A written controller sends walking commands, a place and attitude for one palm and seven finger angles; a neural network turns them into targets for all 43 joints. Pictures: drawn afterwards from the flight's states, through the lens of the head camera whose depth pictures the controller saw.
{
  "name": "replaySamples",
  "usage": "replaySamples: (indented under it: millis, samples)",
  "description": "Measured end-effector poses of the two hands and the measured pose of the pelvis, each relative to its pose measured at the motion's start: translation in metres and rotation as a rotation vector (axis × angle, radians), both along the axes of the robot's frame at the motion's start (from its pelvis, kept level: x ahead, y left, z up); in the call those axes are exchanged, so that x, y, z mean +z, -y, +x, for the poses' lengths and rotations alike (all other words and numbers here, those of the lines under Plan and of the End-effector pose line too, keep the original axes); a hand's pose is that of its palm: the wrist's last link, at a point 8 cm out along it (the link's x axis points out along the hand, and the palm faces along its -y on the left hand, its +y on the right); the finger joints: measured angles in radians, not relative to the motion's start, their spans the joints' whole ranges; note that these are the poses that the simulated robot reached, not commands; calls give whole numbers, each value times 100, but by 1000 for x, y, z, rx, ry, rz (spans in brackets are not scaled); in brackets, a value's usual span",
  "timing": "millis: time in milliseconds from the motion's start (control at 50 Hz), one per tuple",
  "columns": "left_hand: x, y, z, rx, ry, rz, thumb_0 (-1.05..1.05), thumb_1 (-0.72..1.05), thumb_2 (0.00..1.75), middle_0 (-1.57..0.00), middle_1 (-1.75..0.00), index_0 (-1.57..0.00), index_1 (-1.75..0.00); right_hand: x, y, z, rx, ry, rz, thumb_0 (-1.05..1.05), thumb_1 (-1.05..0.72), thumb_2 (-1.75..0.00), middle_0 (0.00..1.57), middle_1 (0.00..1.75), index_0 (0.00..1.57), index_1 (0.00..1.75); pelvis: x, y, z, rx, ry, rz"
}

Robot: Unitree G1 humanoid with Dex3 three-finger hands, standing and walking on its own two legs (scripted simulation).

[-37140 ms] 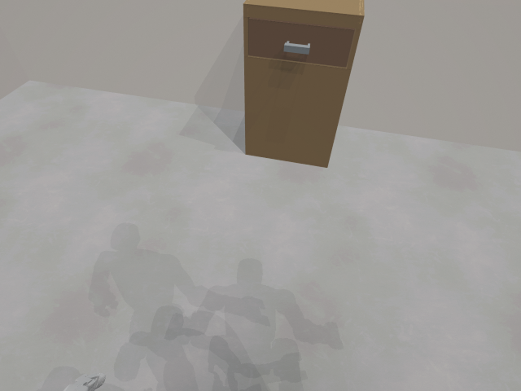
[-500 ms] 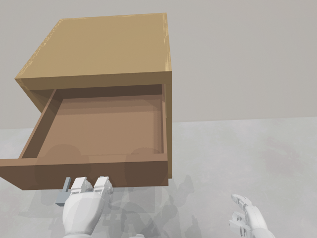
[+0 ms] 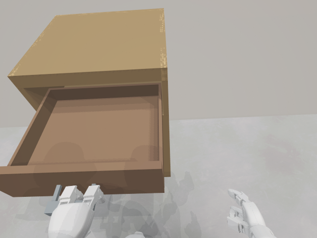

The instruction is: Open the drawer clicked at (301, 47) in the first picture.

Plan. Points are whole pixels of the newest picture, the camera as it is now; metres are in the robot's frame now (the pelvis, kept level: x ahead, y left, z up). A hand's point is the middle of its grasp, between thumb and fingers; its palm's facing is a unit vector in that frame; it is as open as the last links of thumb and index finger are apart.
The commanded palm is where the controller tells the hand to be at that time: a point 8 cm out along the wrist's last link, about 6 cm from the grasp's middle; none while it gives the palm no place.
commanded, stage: open the thumb to release the handle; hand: left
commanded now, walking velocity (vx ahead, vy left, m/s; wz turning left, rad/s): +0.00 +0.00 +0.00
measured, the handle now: (73, 198) +0.23 +0.23 -0.01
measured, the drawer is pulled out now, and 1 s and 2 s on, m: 0.30 0.29 0.29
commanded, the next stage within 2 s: lift the hand off the handle in 0.46 s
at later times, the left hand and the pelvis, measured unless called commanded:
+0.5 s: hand (86, 222) +0.17 +0.19 -0.03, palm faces -0.01 -0.13 -0.99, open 12.0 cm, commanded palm +0.15 +0.20 +0.03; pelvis -0.02 +0.00 +0.00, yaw +1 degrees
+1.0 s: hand (88, 214) +0.19 +0.19 -0.03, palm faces -0.01 -0.13 -0.99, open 13.5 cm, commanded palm +0.17 +0.19 +0.04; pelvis -0.02 +0.02 +0.01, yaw +1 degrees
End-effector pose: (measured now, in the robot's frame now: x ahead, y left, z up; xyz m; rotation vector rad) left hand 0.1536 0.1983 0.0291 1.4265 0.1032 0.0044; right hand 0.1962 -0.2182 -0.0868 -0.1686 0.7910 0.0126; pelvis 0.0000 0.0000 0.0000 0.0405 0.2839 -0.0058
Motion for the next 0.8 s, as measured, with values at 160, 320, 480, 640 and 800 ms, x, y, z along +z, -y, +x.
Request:
replaySamples:
  millis: [160, 320, 480, 640, 800]
  samples:
    - [-3, 0, 1, 0, 55, 22, 1, 55, 73, -32, -133, -45, -136, -21, 2, -2, 5, -44, -24, 1, -91, -90, 20, 30, 20, 29, -9, -4, -6, 24, -17, -7]
    - [-2, 2, 2, 30, 43, 16, 0, 18, 59, -32, -128, -46, -133, -17, -11, -12, -2, -45, 19, 2, -91, -90, 20, 30, 20, 29, -3, -3, -11, 23, 6, -4]
    - [-2, 2, 1, 25, 44, 15, 0, -27, 40, -30, -123, -44, -130, -6, -10, -18, -8, -26, 8, 2, -91, -90, 20, 30, 20, 30, 0, -3, -17, 24, 26, -14]
    - [-3, 2, 1, 23, 50, 15, 0, -45, 32, -28, -121, -43, -127, -2, -2, -22, -24, -18, -18, 1, -91, -90, 20, 30, 20, 30, 1, -7, -20, 25, 33, -23]
    - [-6, 2, 9, 20, 63, 24, 0, -49, 30, -29, -120, -41, -126, -7, -7, -24, -22, -35, -18, 1, -91, -90, 20, 30, 20, 29, 0, -12, -21, 29, 33, -26]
